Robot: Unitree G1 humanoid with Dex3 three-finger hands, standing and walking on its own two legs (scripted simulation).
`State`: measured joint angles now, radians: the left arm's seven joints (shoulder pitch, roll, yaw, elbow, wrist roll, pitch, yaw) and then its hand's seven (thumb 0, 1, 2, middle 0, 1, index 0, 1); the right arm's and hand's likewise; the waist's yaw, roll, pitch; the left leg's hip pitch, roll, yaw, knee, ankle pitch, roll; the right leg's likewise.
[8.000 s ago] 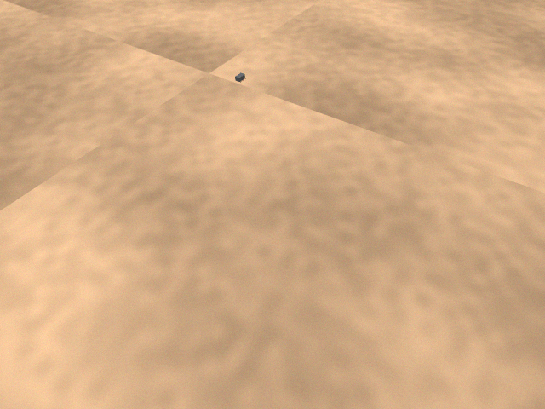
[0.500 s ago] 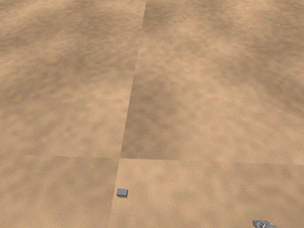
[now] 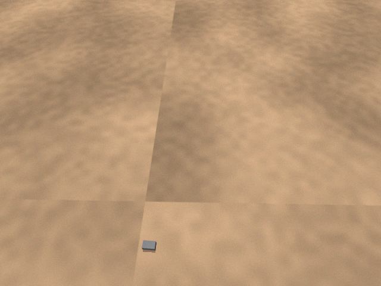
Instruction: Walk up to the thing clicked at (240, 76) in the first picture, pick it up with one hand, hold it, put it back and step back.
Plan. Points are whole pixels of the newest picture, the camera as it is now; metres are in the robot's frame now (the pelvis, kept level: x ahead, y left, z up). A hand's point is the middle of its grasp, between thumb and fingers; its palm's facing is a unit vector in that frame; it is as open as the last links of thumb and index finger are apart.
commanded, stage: stand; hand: left
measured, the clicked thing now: (149, 245) +0.43 +0.22 -0.77
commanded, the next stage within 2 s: none
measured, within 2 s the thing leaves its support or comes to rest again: neither
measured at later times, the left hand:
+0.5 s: hand out of the picture +0.10 +0.24 -0.16, palm faces -0.01 -0.94 -0.33, open 7.4 cm
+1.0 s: hand out of the picture +0.09 +0.24 -0.16, palm faces -0.01 -0.94 -0.33, open 7.4 cm
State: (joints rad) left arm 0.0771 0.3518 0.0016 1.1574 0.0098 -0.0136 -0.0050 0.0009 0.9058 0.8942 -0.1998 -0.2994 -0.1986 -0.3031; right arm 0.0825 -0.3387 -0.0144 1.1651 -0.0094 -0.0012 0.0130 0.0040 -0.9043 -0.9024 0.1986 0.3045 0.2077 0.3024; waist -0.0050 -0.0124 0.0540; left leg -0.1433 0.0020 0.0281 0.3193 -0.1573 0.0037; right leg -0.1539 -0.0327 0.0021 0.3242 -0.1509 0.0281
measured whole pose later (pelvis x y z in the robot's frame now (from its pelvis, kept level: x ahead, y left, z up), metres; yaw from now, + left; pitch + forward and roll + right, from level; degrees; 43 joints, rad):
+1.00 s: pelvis +0.02 -0.01 +0.00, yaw +1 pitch -2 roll +0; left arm 0.09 0.35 0.00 1.15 0.01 -0.01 0.00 0.00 0.91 0.89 -0.20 -0.30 -0.20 -0.30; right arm 0.09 -0.35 0.00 1.15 -0.01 -0.01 0.00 0.00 -0.90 -0.90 0.20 0.30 0.21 0.30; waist 0.00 0.00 0.04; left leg -0.09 0.02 0.01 0.30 -0.17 -0.01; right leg -0.09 -0.02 -0.01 0.29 -0.16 0.02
